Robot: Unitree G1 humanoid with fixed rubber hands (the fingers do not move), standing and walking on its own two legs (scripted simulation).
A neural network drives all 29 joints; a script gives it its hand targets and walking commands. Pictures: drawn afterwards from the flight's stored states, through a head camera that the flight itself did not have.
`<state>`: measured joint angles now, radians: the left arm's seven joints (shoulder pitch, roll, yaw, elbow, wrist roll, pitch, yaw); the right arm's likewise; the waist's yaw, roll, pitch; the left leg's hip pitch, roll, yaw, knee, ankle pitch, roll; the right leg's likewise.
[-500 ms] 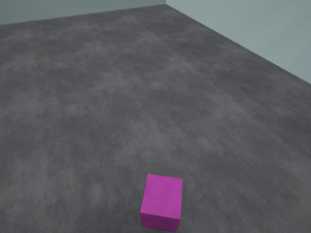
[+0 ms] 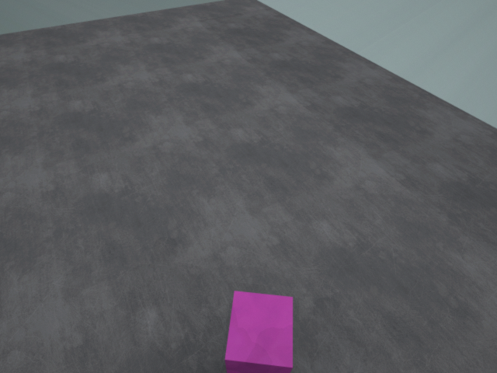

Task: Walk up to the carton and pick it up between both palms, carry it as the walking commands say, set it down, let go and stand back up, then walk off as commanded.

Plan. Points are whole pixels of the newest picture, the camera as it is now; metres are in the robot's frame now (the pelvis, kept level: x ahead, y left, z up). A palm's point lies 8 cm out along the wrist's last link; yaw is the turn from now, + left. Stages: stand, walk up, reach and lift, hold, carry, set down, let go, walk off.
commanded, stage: walk up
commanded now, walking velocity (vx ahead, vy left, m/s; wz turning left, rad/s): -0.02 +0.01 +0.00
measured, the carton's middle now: (259, 338) +0.38 -0.03 -0.65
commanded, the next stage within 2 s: stand in 1.68 s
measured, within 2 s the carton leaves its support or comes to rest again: neither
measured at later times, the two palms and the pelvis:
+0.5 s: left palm out of the picture -0.03 +0.22 -0.14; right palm out of the picture -0.05 -0.23 -0.14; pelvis -0.03 +0.00 +0.00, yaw +0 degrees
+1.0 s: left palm out of the picture -0.03 +0.19 -0.13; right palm out of the picture -0.05 -0.26 -0.15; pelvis -0.03 -0.04 +0.00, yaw -1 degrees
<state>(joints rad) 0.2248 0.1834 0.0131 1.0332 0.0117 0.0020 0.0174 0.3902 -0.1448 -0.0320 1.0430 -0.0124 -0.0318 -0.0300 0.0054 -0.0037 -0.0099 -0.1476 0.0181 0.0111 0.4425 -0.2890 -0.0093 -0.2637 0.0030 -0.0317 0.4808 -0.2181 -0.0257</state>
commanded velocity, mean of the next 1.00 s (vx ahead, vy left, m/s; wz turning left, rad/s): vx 0.01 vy -0.04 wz -0.01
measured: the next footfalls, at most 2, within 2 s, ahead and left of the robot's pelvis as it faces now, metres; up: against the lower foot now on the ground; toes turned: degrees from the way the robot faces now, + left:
left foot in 1.14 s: +0.00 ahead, +0.11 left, +0.00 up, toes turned -2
right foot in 1.48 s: +0.01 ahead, -0.16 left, +0.00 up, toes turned +2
